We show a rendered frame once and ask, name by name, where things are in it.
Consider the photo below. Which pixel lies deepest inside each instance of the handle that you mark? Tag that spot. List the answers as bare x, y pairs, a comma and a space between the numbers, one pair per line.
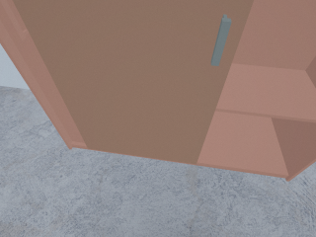
222, 35
11, 20

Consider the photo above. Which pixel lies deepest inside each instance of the wardrobe door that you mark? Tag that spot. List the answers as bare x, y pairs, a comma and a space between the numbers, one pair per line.
136, 75
31, 55

